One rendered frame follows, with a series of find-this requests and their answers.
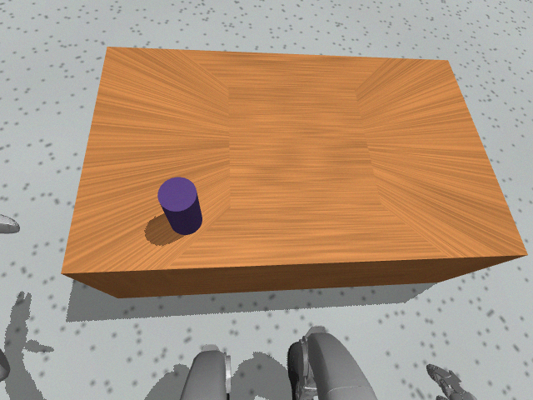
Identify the can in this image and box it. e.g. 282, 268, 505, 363
157, 177, 202, 235

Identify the right robot hand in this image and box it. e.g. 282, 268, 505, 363
426, 364, 477, 400

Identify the left robot hand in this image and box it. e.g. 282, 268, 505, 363
0, 214, 20, 233

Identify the right robot foot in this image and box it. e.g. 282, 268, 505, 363
288, 342, 313, 400

